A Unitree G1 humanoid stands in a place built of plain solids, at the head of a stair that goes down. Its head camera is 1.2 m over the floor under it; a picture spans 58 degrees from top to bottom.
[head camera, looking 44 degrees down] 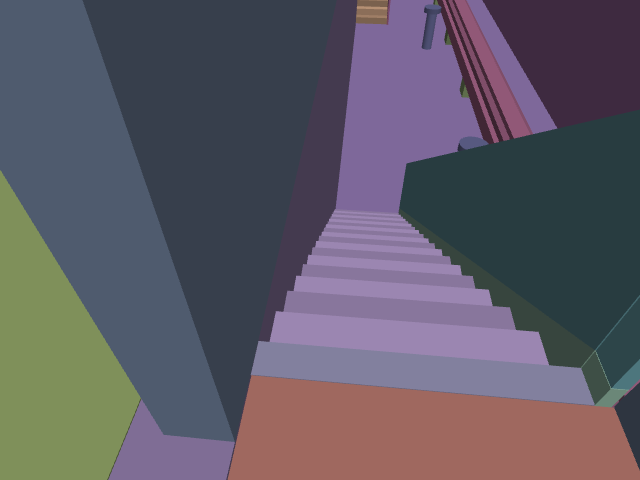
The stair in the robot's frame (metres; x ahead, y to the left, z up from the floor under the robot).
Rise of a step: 0.18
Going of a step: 0.25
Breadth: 1.00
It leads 5 degrees to the right of straight ahead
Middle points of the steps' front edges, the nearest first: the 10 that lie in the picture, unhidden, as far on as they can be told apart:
0.73 -0.30 0.00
0.98 -0.32 -0.18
1.23 -0.35 -0.35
1.47 -0.37 -0.53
1.72 -0.40 -0.71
1.97 -0.42 -0.89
2.22 -0.44 -1.06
2.47 -0.47 -1.24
2.72 -0.49 -1.42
2.97 -0.52 -1.59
